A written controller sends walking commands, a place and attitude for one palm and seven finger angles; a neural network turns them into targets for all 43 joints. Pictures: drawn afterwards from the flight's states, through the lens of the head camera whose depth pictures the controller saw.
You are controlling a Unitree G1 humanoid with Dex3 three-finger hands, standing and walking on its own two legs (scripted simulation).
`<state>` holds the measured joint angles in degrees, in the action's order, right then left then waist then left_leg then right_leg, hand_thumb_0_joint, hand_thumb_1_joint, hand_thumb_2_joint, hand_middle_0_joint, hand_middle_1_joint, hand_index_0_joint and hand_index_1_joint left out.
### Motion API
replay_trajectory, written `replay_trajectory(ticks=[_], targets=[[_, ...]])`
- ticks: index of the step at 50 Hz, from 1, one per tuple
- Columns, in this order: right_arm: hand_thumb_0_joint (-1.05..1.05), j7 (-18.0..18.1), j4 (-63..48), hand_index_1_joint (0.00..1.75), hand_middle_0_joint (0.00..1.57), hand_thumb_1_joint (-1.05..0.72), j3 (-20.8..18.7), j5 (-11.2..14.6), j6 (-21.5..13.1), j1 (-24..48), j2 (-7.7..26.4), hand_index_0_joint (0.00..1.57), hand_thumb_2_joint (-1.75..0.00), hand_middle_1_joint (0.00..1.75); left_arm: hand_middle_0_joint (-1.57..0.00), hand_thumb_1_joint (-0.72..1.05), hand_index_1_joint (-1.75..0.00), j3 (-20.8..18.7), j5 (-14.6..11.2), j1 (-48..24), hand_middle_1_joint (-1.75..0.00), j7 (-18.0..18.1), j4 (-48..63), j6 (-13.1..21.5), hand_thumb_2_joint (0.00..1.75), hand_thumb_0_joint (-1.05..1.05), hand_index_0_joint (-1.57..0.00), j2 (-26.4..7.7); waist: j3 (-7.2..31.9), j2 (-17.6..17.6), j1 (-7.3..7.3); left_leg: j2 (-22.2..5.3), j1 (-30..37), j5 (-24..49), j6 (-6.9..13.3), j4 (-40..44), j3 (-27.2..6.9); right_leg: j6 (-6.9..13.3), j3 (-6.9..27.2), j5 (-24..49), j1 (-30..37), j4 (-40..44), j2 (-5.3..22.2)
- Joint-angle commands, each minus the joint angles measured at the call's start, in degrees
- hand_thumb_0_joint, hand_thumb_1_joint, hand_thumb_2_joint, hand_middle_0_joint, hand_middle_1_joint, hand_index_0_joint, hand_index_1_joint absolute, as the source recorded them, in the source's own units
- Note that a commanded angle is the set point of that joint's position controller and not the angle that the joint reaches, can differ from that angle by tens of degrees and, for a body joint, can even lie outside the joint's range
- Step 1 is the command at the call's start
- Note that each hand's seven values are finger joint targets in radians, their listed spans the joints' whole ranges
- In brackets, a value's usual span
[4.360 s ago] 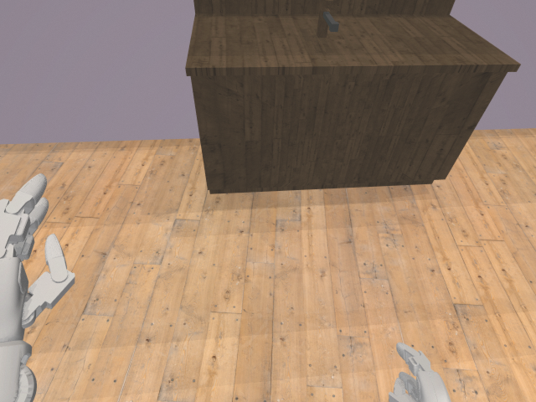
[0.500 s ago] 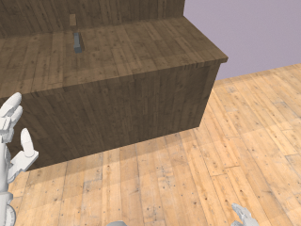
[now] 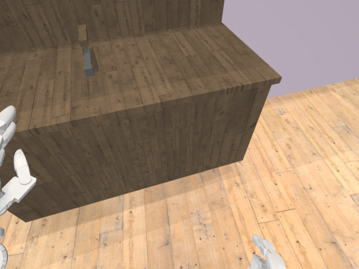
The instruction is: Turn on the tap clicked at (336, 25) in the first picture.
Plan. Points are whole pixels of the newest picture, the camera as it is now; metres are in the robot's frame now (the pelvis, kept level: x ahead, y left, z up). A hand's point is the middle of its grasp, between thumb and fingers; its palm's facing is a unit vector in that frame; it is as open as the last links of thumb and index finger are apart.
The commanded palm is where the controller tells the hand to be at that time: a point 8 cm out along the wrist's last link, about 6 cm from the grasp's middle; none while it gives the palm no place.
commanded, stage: take the last steps up to it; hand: left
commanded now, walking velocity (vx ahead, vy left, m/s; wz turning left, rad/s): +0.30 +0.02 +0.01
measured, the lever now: (89, 70) +0.70 +0.37 +0.06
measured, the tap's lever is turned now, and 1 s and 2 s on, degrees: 0 0 0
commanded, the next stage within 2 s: come to a stop and stand still in 1.10 s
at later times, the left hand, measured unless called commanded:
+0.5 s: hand (62, 120) +0.34 +0.25 +0.18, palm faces +0.42 -0.83 -0.37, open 7.5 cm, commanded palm +0.27 +0.29 +0.18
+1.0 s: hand (89, 94) +0.42 +0.23 +0.18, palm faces +0.41 -0.82 -0.40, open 7.5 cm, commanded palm +0.37 +0.28 +0.18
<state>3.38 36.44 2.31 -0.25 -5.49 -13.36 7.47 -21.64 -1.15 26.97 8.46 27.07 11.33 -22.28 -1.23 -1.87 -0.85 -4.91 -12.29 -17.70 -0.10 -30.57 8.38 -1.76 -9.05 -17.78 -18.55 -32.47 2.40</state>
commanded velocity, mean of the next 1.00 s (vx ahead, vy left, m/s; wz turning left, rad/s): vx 0.26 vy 0.02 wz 0.01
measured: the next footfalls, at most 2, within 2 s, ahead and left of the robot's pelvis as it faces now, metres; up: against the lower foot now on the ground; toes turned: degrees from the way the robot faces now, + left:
right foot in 0.02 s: +0.09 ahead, -0.11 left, +0.00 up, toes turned -9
left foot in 0.34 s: +0.16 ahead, +0.14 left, +0.00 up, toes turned +8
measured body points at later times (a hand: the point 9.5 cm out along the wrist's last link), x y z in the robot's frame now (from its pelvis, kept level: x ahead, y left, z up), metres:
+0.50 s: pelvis +0.11 +0.01 +0.00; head +0.13 +0.03 +0.45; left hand +0.31 +0.30 +0.20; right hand +0.27 -0.21 -0.08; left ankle +0.12 +0.13 -0.74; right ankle +0.09 -0.10 -0.68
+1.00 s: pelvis +0.21 +0.00 -0.01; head +0.24 +0.01 +0.44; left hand +0.39 +0.27 +0.20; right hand +0.38 -0.27 -0.08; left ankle +0.26 +0.11 -0.74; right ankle +0.21 -0.11 -0.74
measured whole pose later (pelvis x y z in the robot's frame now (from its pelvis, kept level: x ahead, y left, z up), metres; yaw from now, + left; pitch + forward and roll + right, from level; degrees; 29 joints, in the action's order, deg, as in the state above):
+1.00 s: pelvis +0.21 +0.00 -0.01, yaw +1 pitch -1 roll -1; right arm 4.5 33.6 -2.5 0.0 -2.6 -12.1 15.6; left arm -20.7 -1.8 28.6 9.7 34.3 12.2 -21.4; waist -3.9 0.7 -0.2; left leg -3.8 -18.5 -13.3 -0.3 -31.8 7.3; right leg 0.6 -9.9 -18.1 -13.1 -32.5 3.4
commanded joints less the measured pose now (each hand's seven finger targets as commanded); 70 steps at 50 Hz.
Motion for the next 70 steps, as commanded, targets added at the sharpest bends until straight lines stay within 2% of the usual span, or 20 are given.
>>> replay_trajectory(ticks=[1, 3, 5, 8, 15, 17, 19, 25, 31, 32, 34, 35, 41, 48, 52, 54, 57, 65, 68, 70], targets=[[0.00, 0.93, -8.71, 0.30, 0.20, -0.90, -3.88, 0.50, -1.94, 6.07, 8.15, 0.20, -0.90, 0.30, -0.20, 0.90, -0.30, -5.09, 1.01, -8.34, -0.30, 1.67, 11.06, 3.05, 0.90, 0.00, -0.20, -10.14, 8.77, 14.74, 1.01, 0.48, -19.42, -6.06, 1.60, -22.47, 0.16, 9.77, 26.86, 4.82, 21.45, 14.16, 15.11], [0.00, 0.05, -8.43, 0.30, 0.20, -0.90, -5.28, 0.57, -2.65, 7.16, 10.36, 0.20, -0.90, 0.30, -0.20, 0.90, -0.30, -4.76, -0.47, -9.14, -0.30, 1.30, 11.18, 3.35, 0.90, 0.00, -0.20, -9.46, 5.58, 16.30, 0.24, 1.52, -27.28, -11.05, -0.42, -38.80, -8.54, 14.94, 38.15, -3.24, 17.57, 19.68, 22.20], [0.00, -0.07, -7.37, 0.30, 0.20, -0.90, -4.42, 0.51, -1.46, 7.65, 9.73, 0.20, -0.90, 0.30, -0.20, 0.90, -0.30, -6.19, -0.04, -6.30, -0.30, 1.43, 13.02, 4.48, 0.90, 0.00, -0.20, -9.91, 3.02, 6.93, 0.75, -1.23, -27.52, -5.79, -1.47, -39.39, -9.33, 14.39, 26.90, 3.38, 13.78, 18.36, 19.76], [0.00, 0.50, -8.26, 0.30, 0.20, -0.90, -4.15, 0.35, -0.31, 8.16, 9.01, 0.20, -0.90, 0.30, -0.20, 0.90, -0.30, -7.27, 0.07, -4.60, -0.30, 1.94, 15.27, 5.23, 0.90, 0.00, -0.20, -10.04, 5.16, 6.40, 1.17, -2.24, -18.25, -3.73, -0.97, -24.25, -6.27, 11.55, 13.27, 11.43, 9.06, 15.88, 15.97], [0.00, 1.72, -10.93, 0.30, 0.20, -0.90, -5.49, 0.15, -0.89, 5.27, 9.74, 0.20, -0.90, 0.30, -0.20, 0.90, -0.30, -6.07, -0.89, -3.08, -0.30, 3.06, 15.56, 4.65, 0.90, 0.00, -0.20, -7.94, 7.65, 3.83, 0.98, 1.98, 2.40, 6.79, 0.24, 4.65, 1.57, 7.02, 8.48, 5.82, 8.21, 4.38, 8.60], [0.00, 1.93, -11.60, 0.30, 0.20, -0.90, -6.51, 0.81, -0.99, 4.65, 12.55, 0.20, -0.90, 0.30, -0.20, 0.90, -0.30, -4.24, -0.84, -6.07, -0.30, 2.69, 17.46, 5.12, 0.90, 0.00, -0.20, -6.65, 8.42, -14.77, 2.13, -12.71, 14.64, 13.52, 6.92, 9.72, -21.03, 1.91, 2.52, -6.04, -8.29, -17.01, 0.34], [0.00, 1.38, -10.56, 0.30, 0.20, -0.90, -5.06, -0.14, -1.59, 6.13, 10.73, 0.20, -0.90, 0.30, -0.20, 0.90, -0.30, -5.67, -0.12, -7.47, -0.30, 2.03, 13.71, 5.56, 0.90, 0.00, -0.20, -9.51, 4.33, -14.01, 2.27, -20.40, 8.88, 8.94, 13.73, 16.08, -34.49, 1.90, 8.30, -15.51, -17.12, -33.15, 1.12], [0.00, 0.09, -9.29, 0.30, 0.20, -0.90, -5.21, 0.44, -2.89, 5.13, 10.64, 0.20, -0.90, 0.30, -0.20, 0.90, -0.30, -4.71, -0.45, -0.43, -0.30, 1.08, 16.94, 4.76, 0.90, 0.00, -0.20, -6.64, 6.31, -11.32, 1.01, -12.68, 4.19, 18.44, 9.74, 12.53, -11.92, 0.61, 3.31, -3.94, -9.68, -17.76, 1.96], [0.00, 0.78, -9.29, 0.30, 0.20, -0.90, -4.55, 0.63, -1.88, 6.38, 9.95, 0.20, -0.90, 0.30, -0.20, 0.90, -0.30, -5.68, -0.32, -3.49, -0.30, 1.40, 11.03, 3.42, 0.90, 0.00, -0.20, -7.29, 6.01, -7.47, 0.69, -9.29, -3.35, 7.42, 5.12, 2.87, -5.07, 0.62, -2.62, 2.86, 9.10, 3.59, -1.98], [0.00, 0.87, -9.31, 0.30, 0.20, -0.90, -4.24, 0.65, -1.49, 6.47, 9.28, 0.20, -0.90, 0.30, -0.20, 0.90, -0.30, -5.83, -0.04, -4.51, -0.30, 1.34, 10.32, 3.10, 0.90, 0.00, -0.20, -8.03, 7.18, -1.71, 0.55, -6.85, -7.50, 4.57, 4.02, -5.94, -3.29, 2.31, 2.03, 2.96, 14.23, 6.99, 0.92], [0.00, 0.61, -10.11, 0.30, 0.20, -0.90, -3.77, 0.59, -1.41, 7.93, 8.10, 0.20, -0.90, 0.30, -0.20, 0.90, -0.30, -8.39, -0.36, -6.40, -0.30, 1.79, 9.91, 2.66, 0.90, 0.00, -0.20, -11.64, 7.59, 20.16, -0.35, 3.42, -26.34, -14.92, 0.30, -34.28, -2.79, 12.68, 36.22, 7.38, 20.58, 16.76, 21.23], [0.00, 0.27, -8.78, 0.30, 0.20, -0.90, -4.84, 0.50, -1.66, 6.94, 9.52, 0.20, -0.90, 0.30, -0.20, 0.90, -0.30, -6.95, -1.15, -6.32, -0.30, 1.20, 8.90, 2.90, 0.90, 0.00, -0.20, -9.83, 6.59, 18.08, 0.07, 1.78, -25.74, -11.84, -0.18, -39.70, -8.71, 12.50, 36.24, 1.79, 16.41, 18.89, 21.31], [0.00, 0.40, -8.48, 0.30, 0.20, -0.90, -3.95, 0.35, 0.37, 8.20, 9.01, 0.20, -0.90, 0.30, -0.20, 0.90, -0.30, -6.98, -0.44, -2.86, -0.30, 1.60, 14.84, 4.67, 0.90, 0.00, -0.20, -9.18, 6.55, 8.14, 0.99, -1.04, -18.44, -2.21, -1.25, -25.37, -5.17, 10.64, 11.86, 19.09, 10.52, 14.94, 15.68], [0.00, 1.63, -11.05, 0.30, 0.20, -0.90, -5.10, 0.28, -0.11, 5.99, 9.64, 0.20, -0.90, 0.30, -0.20, 0.90, -0.30, -5.60, -0.83, -2.91, -0.30, 2.99, 16.96, 3.82, 0.90, 0.00, -0.20, -7.98, 7.81, 5.37, 0.49, 2.17, 1.34, 6.96, -0.02, 3.56, 0.91, 6.97, 8.29, 6.57, 8.18, 7.04, 10.65], [0.00, 2.01, -11.43, 0.30, 0.20, -0.90, -4.96, 0.01, -0.87, 6.48, 10.86, 0.20, -0.90, 0.30, -0.20, 0.90, -0.30, -6.34, -0.48, -8.23, -0.30, 2.14, 16.60, 5.72, 0.90, 0.00, -0.20, -10.22, 6.18, -19.13, 1.32, -18.93, 9.69, 11.25, 11.66, 15.88, -32.13, 1.78, 5.68, -17.67, -12.86, -26.40, -0.25], [0.00, 1.11, -10.07, 0.30, 0.20, -0.90, -5.15, 0.35, -1.51, 5.45, 10.47, 0.20, -0.90, 0.30, -0.20, 0.90, -0.30, -5.02, -0.18, -6.80, -0.30, 1.61, 15.74, 5.66, 0.90, 0.00, -0.20, -8.63, 5.71, -10.16, 1.42, -17.63, 10.85, 21.36, 12.86, 12.47, -26.95, 1.32, 7.88, -12.99, -16.72, -30.09, 1.46], [0.00, 0.02, -10.25, 0.30, 0.20, -0.90, -5.38, 0.46, -1.88, 5.18, 10.94, 0.20, -0.90, 0.30, -0.20, 0.90, -0.30, -4.35, -0.46, -1.90, -0.30, 0.87, 19.53, 4.75, 0.90, 0.00, -0.20, -7.19, 8.19, -10.75, 0.73, -12.29, 10.32, 29.69, 9.42, 9.85, -13.76, 0.57, 4.68, -6.69, -12.74, -22.49, 1.14], [0.00, 0.38, -10.66, 0.30, 0.20, -0.90, -3.43, 0.68, -1.55, 6.04, 9.67, 0.20, -0.90, 0.30, -0.20, 0.90, -0.30, -5.55, -1.13, -1.77, -0.30, 1.27, 13.01, 2.10, 0.90, 0.00, -0.20, -7.46, 7.10, -7.37, 0.70, -9.43, 0.06, 21.42, 2.96, 4.03, -5.35, -0.14, 1.39, 8.34, 9.83, 7.36, -1.10], [0.00, 0.34, -10.81, 0.30, 0.20, -0.90, -2.74, 0.79, -1.64, 5.90, 7.73, 0.20, -0.90, 0.30, -0.20, 0.90, -0.30, -5.67, -1.26, -4.21, -0.30, 1.22, 10.60, 1.39, 0.90, 0.00, -0.20, -8.56, 7.80, 10.44, 1.37, 2.26, -8.55, -3.84, -2.40, -9.79, -2.12, 5.91, 20.05, 37.39, 13.68, 11.21, 13.15], [0.00, -0.03, -10.33, 0.30, 0.20, -0.90, -3.43, 0.84, -1.22, 6.36, 8.37, 0.20, -0.90, 0.30, -0.20, 0.90, -0.30, -6.71, -1.28, -2.83, -0.30, 1.39, 10.80, 1.10, 0.90, 0.00, -0.20, -9.64, 9.21, 15.44, 0.67, 3.38, -11.66, -11.60, -1.98, -23.44, -7.60, 9.06, 23.03, 42.55, 14.53, 11.71, 18.44]])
